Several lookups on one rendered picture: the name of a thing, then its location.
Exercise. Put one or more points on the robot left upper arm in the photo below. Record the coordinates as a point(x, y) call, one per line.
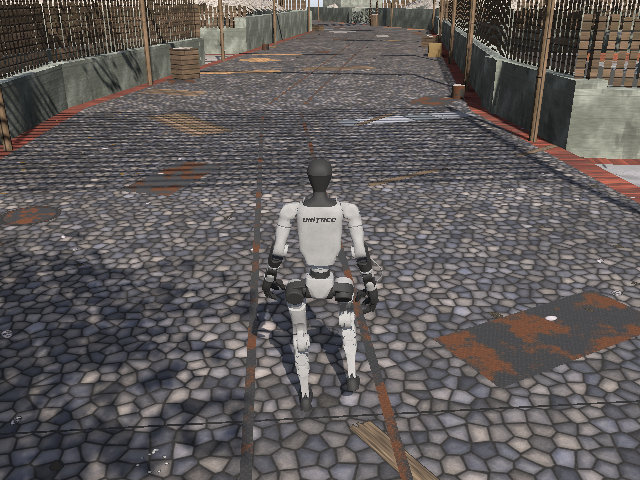
point(287, 213)

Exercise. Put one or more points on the robot right upper arm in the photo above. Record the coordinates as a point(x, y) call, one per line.
point(351, 212)

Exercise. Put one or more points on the robot left hand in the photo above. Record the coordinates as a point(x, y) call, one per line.
point(274, 285)

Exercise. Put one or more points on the robot right hand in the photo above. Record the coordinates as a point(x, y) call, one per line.
point(372, 297)

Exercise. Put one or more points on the right robot forearm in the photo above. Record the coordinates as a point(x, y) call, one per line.
point(366, 271)

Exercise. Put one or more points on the left robot forearm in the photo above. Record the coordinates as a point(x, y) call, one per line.
point(273, 266)

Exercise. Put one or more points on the robot head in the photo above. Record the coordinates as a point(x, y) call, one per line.
point(319, 172)

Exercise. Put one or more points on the right robot foot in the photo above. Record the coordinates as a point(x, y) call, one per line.
point(353, 383)

